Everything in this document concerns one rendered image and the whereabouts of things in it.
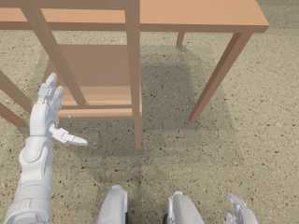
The left robot hand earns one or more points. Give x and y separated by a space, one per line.
44 112

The chair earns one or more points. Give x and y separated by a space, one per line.
100 81

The right robot hand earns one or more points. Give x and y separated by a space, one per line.
244 215

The robot thigh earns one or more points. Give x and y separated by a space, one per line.
181 209
113 207

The robot left thigh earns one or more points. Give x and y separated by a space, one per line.
113 207

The left robot forearm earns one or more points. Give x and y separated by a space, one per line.
32 198

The robot right thigh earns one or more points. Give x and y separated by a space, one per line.
181 209

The table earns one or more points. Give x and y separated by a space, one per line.
241 17

